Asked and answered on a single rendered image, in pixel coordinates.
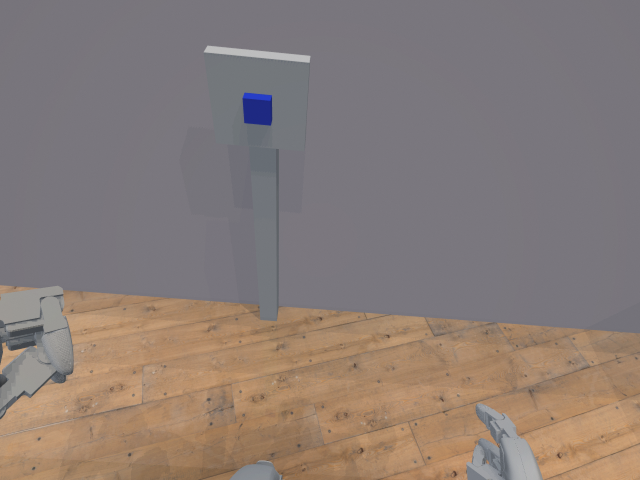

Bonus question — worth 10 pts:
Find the panel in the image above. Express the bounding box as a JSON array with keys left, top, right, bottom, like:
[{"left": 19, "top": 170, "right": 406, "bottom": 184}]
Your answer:
[{"left": 204, "top": 46, "right": 310, "bottom": 321}]

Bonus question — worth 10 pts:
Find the left robot hand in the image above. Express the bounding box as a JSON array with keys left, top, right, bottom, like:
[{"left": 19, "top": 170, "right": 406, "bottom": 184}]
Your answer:
[{"left": 0, "top": 286, "right": 74, "bottom": 419}]

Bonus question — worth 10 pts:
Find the button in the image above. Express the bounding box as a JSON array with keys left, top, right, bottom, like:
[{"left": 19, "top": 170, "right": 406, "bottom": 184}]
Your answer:
[{"left": 243, "top": 93, "right": 272, "bottom": 126}]

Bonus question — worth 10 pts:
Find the left robot shin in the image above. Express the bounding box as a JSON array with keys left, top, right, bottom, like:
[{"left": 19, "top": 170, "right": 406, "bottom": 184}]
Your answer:
[{"left": 256, "top": 460, "right": 275, "bottom": 469}]

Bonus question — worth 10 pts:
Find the right robot hand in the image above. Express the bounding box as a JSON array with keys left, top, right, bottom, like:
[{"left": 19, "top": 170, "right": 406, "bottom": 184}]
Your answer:
[{"left": 466, "top": 403, "right": 543, "bottom": 480}]

